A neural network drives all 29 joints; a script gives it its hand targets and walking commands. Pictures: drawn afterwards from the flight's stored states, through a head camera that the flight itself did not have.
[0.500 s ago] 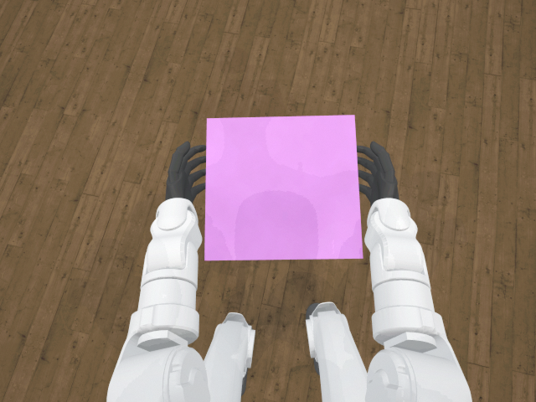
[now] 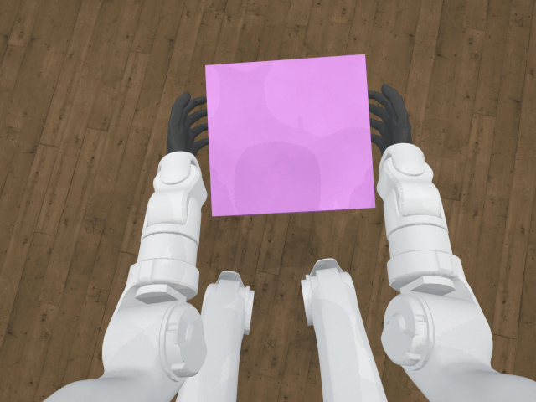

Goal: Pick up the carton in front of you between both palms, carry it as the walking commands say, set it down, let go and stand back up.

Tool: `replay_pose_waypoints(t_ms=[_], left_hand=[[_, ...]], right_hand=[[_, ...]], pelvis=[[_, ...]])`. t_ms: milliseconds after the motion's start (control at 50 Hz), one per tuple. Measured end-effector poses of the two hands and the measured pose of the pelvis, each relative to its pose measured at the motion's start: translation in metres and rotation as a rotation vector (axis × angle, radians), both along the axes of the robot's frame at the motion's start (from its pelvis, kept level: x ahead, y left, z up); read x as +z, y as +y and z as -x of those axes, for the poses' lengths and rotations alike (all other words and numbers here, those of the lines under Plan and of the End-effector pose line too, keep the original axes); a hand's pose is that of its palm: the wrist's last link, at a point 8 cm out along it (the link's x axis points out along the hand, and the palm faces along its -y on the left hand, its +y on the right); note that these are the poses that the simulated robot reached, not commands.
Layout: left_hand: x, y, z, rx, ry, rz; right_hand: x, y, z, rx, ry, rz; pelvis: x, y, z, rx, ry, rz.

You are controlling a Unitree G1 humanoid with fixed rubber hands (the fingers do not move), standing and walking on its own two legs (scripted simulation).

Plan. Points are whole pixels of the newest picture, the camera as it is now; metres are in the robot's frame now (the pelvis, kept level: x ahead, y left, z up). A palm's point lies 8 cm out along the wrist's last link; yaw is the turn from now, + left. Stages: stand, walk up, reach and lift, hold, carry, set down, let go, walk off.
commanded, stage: set down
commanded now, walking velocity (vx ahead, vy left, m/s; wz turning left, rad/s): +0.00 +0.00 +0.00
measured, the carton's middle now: (286, 153) +0.48 -0.05 -0.19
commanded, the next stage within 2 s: none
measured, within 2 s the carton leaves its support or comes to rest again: rests again in 1.08 s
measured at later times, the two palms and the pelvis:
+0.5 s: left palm (215, 156) +0.50 +0.08 -0.25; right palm (372, 151) +0.48 -0.21 -0.26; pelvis -0.02 +0.00 -0.11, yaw +2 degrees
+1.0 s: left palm (218, 162) +0.50 +0.09 -0.31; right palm (365, 159) +0.48 -0.21 -0.30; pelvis -0.02 +0.01 -0.14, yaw +3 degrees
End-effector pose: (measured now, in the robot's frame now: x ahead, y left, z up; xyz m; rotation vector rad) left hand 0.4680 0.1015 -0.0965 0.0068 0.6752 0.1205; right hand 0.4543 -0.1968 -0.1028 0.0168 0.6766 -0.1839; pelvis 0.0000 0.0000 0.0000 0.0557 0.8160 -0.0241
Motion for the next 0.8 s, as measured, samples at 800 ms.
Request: replay_pose_waypoints(t_ms=[800], left_hand=[[-0.202, -0.014, -0.037, -0.028, 0.066, 0.008]], right_hand=[[-0.189, -0.016, -0.04, 0.014, 0.076, 0.042]], pelvis=[[-0.139, 0.0, 0.018, 0.07, -0.068, 0.019]])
